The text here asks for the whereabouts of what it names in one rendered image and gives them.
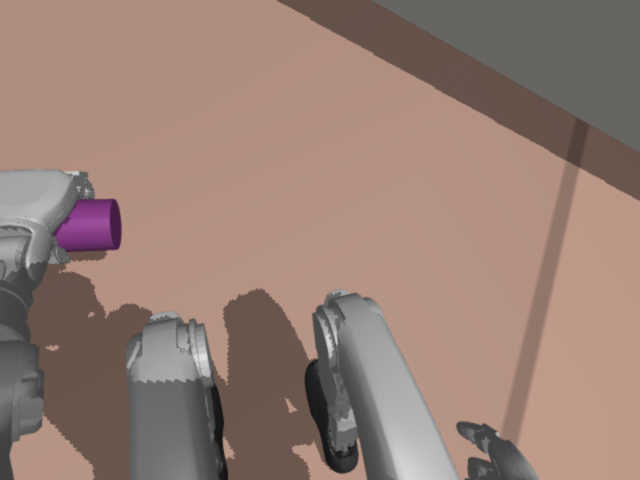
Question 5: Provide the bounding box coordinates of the left robot foot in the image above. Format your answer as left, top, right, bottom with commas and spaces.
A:
210, 382, 228, 480

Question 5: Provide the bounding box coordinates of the right robot foot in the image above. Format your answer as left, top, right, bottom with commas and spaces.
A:
305, 359, 358, 474

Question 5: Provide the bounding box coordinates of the left robot arm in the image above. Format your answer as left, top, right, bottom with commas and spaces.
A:
0, 218, 53, 480

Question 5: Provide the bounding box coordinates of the can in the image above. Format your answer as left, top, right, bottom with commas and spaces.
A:
53, 199, 122, 252

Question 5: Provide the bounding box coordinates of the right robot hand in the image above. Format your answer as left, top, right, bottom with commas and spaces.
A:
456, 421, 539, 480

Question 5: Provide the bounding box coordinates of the left robot hand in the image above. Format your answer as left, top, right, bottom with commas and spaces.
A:
0, 169, 95, 264

